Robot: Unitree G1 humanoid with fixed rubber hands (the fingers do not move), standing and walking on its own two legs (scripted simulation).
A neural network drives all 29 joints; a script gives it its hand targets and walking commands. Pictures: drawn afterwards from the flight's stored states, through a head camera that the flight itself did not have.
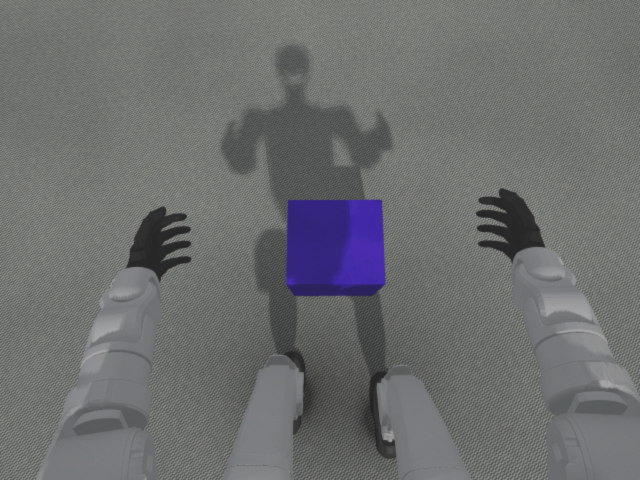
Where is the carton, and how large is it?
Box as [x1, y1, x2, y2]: [286, 200, 385, 295]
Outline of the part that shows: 288,200 286,284 294,295 372,295 385,283 381,200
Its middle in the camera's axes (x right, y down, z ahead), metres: +0.03 +0.03 +0.98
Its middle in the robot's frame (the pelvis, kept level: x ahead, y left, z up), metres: +0.49 +0.01 -0.57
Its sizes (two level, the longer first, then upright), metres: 0.219 0.197 0.237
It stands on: the floor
